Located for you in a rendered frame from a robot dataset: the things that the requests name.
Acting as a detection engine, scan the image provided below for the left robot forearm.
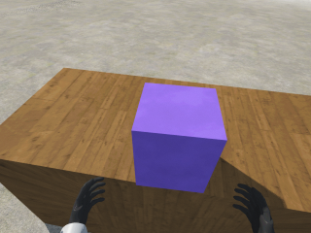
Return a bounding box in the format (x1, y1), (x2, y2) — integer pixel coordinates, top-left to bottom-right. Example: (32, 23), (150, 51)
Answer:
(60, 222), (87, 233)

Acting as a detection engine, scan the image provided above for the carton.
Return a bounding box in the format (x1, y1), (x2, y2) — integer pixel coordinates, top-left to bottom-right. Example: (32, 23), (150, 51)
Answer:
(131, 83), (227, 193)

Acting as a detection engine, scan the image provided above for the robot right hand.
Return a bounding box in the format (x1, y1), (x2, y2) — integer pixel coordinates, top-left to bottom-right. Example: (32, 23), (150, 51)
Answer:
(232, 183), (275, 233)

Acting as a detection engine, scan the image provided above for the pedestal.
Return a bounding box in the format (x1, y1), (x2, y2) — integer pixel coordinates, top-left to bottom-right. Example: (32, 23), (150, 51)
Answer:
(0, 67), (311, 233)

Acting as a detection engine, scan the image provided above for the robot left hand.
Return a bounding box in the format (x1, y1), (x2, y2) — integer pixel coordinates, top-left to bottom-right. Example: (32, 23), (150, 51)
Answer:
(68, 177), (106, 225)

